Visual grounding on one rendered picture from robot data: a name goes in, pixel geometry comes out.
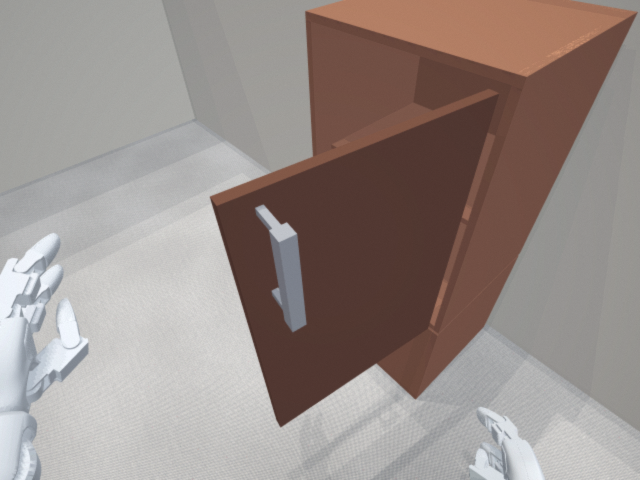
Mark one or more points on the handle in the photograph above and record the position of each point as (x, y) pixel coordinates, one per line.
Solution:
(285, 249)

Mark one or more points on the cupboard door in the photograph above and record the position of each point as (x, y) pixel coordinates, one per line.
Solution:
(376, 220)

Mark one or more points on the robot left hand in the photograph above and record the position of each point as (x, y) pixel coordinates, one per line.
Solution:
(24, 292)

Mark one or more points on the robot right hand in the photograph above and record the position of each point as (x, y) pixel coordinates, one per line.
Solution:
(517, 461)

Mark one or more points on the left robot forearm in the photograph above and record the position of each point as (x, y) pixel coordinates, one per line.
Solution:
(18, 457)

